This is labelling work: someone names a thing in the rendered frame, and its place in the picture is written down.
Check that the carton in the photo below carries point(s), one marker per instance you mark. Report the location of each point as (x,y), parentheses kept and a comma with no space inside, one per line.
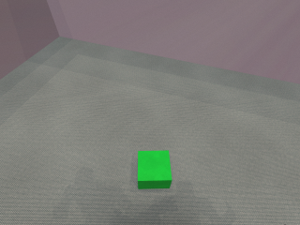
(154,169)

